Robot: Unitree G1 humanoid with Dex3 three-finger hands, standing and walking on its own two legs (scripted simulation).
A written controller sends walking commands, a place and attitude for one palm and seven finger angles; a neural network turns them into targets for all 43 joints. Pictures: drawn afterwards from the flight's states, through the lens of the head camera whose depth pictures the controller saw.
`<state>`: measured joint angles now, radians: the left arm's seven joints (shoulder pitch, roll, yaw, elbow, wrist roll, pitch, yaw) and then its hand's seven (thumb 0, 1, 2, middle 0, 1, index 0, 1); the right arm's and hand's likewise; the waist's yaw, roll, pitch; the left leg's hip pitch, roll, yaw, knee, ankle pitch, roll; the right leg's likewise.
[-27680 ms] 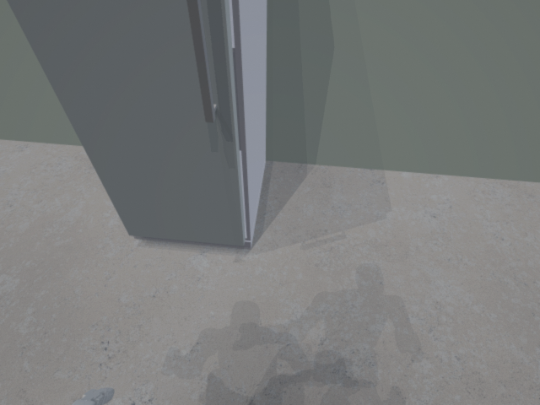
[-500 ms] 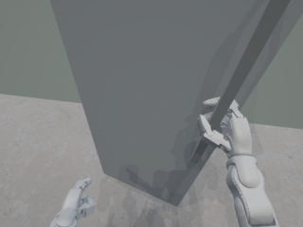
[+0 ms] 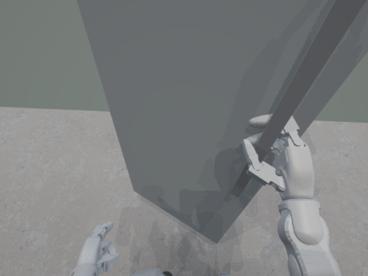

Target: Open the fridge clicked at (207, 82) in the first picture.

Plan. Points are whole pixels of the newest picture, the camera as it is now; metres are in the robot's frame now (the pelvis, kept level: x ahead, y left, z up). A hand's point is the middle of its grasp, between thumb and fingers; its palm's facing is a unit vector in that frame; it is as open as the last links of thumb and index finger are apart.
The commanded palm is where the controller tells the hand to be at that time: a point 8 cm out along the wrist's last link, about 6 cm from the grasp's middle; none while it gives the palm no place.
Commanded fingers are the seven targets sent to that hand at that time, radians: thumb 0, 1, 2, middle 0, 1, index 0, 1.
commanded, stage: walk backward, drawing the door open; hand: right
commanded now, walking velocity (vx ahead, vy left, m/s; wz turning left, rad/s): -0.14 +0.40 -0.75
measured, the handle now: (279, 116) +0.34 -0.09 +0.23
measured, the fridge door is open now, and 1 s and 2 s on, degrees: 31 55 63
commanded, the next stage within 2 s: stop walking and hold the door back in 1.14 s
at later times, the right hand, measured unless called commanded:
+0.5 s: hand (212, 195) +0.22 +0.00 +0.16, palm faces +0.25 +0.96 -0.13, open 6.6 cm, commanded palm +0.18 -0.04 +0.17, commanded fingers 0.00 -0.90 -0.90 0.45 1.40 0.45 1.40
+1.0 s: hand (149, 223) +0.17 +0.08 +0.16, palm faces +0.75 +0.63 -0.18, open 6.5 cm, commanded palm +0.11 +0.08 +0.16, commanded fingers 0.00 -0.90 -0.90 0.45 1.40 0.45 1.40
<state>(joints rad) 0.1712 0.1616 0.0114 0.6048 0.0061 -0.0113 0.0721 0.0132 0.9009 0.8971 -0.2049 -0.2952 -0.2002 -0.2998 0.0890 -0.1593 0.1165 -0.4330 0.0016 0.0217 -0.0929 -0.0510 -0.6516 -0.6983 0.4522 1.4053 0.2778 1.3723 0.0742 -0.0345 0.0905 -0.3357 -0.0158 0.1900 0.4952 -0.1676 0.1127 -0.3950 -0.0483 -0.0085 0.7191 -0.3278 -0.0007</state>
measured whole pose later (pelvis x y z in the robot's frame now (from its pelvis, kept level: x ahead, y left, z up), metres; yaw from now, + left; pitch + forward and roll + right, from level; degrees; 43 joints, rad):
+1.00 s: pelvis +0.07 +0.39 -0.01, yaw -48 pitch -1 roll +0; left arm 0.12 0.14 0.02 0.60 0.03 -0.12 0.08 0.01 0.90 0.90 -0.20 -0.29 -0.20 -0.30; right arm 0.09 -0.26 -0.07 -0.53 0.02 -0.09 -0.05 -0.05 -0.63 -0.81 0.46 1.41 0.26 1.36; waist 0.03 0.05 0.20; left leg -0.50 0.02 0.07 1.02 -0.45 -0.03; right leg -0.31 -0.05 -0.12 0.67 -0.33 -0.03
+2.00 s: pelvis +0.15 +0.59 +0.00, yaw -67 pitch +0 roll +1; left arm 0.23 0.16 -0.07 0.72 -0.03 -0.06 0.08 0.01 0.90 0.90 -0.21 -0.30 -0.21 -0.30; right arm -0.62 -0.32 -0.09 0.45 0.06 -0.09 -0.08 -0.03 -0.65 -0.78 0.46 1.41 0.45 1.40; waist -0.02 -0.03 0.11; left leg -0.23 0.01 0.05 0.49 -0.23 0.00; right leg -0.31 -0.03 -0.09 0.59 -0.28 -0.04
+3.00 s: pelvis +0.17 +0.58 +0.00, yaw -66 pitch +2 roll +0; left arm 0.30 0.27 0.04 0.75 -0.02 -0.07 0.03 0.01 0.90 0.90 -0.20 -0.30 -0.20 -0.30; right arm -0.55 -0.34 -0.25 0.58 0.04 -0.16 -0.03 -0.01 0.55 -0.20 0.27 1.17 0.26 1.16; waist 0.06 -0.02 0.00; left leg -0.27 0.00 0.04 0.51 -0.29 0.01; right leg -0.32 -0.07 -0.07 0.52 -0.23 0.02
